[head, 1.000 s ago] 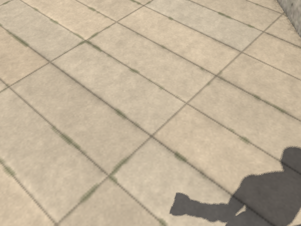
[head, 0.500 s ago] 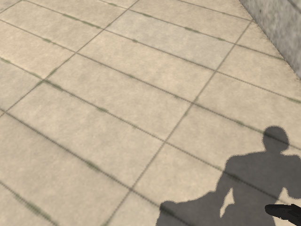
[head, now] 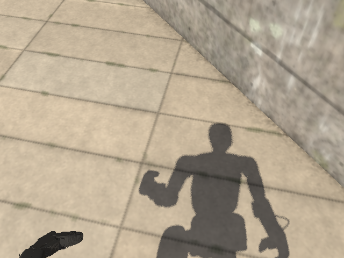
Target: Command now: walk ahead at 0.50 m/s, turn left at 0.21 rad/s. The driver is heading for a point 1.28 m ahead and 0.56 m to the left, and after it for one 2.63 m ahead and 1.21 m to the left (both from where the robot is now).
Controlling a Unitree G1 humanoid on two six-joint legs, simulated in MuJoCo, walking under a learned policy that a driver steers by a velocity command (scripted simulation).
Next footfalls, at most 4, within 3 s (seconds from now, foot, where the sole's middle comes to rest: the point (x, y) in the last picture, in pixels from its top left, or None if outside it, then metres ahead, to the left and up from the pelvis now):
0.08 right None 0.20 -0.14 -0.78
0.58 left None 0.42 0.18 -0.78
1.06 right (125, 189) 0.77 0.13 -0.78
1.58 left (39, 182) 0.84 0.50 -0.78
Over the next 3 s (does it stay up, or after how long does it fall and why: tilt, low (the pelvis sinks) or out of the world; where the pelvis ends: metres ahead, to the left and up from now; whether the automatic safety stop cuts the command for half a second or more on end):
stays up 1.42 0.71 0.00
